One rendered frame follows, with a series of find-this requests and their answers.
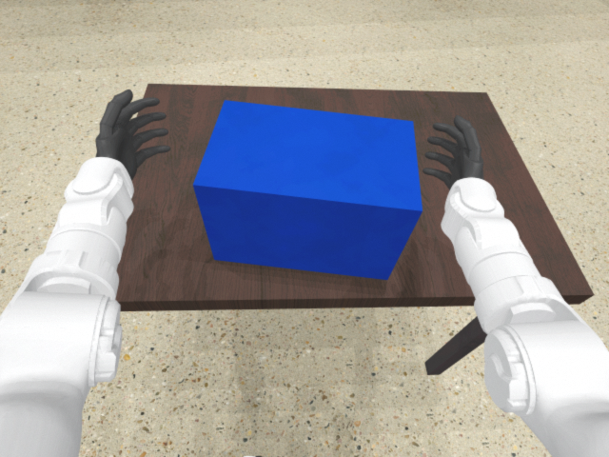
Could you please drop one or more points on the right robot hand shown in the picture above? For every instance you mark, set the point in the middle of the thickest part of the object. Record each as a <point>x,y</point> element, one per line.
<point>467,153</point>

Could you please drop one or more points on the robot left forearm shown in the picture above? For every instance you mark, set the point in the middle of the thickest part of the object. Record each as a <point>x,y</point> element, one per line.
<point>86,244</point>

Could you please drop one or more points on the carton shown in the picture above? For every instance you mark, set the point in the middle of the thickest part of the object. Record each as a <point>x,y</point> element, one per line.
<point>308,189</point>

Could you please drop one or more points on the table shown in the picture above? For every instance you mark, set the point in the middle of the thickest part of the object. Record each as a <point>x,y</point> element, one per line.
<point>167,262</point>

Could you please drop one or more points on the left robot hand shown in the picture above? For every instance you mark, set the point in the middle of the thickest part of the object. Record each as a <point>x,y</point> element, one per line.
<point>116,139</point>

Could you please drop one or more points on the robot left upper arm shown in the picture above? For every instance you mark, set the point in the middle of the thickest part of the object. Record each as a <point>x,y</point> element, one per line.
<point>54,347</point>

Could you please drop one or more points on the robot right upper arm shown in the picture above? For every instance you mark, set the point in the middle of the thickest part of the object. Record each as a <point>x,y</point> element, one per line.
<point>555,376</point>

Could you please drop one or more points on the robot right forearm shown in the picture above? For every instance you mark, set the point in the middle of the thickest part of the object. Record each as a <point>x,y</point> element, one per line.
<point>505,282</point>

